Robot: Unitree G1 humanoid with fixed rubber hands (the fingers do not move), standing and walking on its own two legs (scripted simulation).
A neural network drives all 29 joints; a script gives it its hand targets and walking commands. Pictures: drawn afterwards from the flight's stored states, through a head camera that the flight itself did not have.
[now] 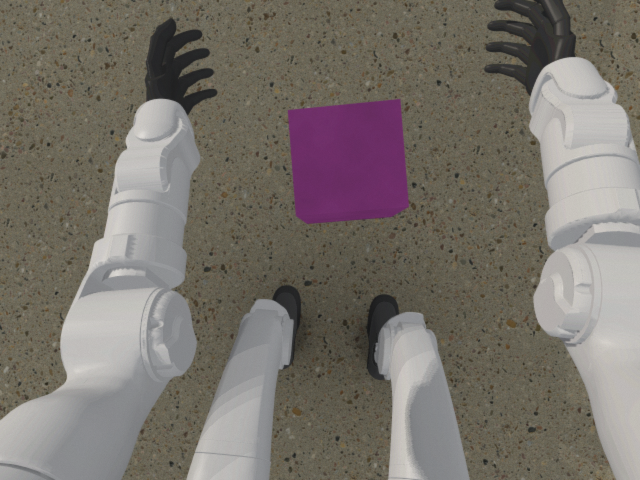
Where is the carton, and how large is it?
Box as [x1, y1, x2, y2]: [288, 99, 408, 223]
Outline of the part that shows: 399,99 288,110 296,215 307,223 386,217 391,216 408,206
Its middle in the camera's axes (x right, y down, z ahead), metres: +0.06 -0.16 +0.85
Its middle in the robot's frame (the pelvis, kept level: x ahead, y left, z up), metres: +0.51 +0.01 -0.52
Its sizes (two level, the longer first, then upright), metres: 0.210 0.200 0.250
